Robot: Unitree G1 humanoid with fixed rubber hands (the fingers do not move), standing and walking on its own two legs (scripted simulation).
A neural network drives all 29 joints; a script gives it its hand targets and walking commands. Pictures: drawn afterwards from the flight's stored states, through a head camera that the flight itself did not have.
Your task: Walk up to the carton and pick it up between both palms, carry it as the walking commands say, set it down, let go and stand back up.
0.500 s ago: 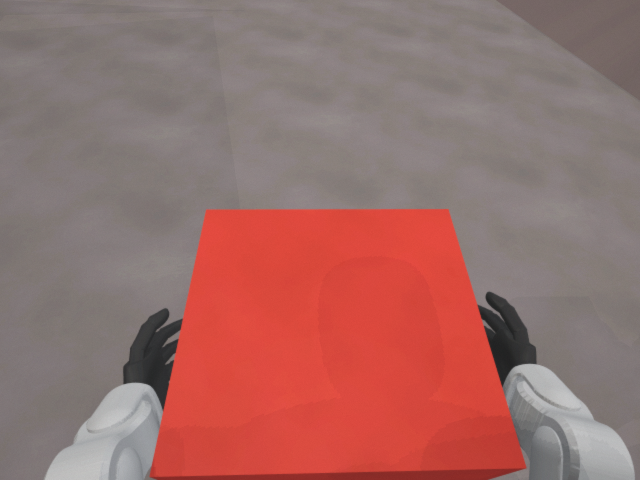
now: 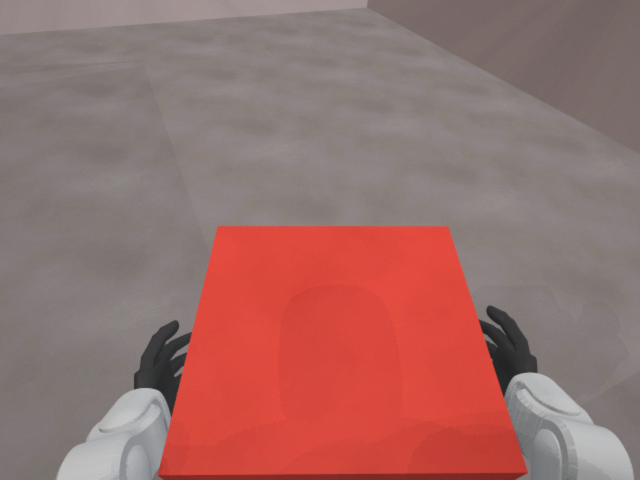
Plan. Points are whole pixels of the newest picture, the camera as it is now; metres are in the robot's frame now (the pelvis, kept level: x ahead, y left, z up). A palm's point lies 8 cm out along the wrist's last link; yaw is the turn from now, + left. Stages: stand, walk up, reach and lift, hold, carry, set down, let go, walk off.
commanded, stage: carry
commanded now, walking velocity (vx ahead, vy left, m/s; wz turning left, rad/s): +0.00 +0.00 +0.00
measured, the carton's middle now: (332, 377) +0.26 -0.01 +0.02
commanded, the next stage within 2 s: none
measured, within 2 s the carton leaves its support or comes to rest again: neither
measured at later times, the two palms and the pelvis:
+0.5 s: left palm (99, 441) +0.18 +0.22 +0.08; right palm (485, 406) +0.18 -0.15 +0.10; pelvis -0.04 +0.03 +0.01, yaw +2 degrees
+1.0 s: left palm (134, 427) +0.19 +0.19 +0.08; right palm (505, 391) +0.20 -0.18 +0.09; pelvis -0.03 +0.00 +0.01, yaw +2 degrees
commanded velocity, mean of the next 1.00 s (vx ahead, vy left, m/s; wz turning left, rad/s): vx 0.00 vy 0.00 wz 0.00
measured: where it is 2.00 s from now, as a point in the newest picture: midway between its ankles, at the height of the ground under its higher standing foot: outside the picture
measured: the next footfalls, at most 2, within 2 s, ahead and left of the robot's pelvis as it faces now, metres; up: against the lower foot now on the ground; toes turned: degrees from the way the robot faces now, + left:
none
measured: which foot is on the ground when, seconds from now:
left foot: down 0.00-1.00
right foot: down 0.00-1.00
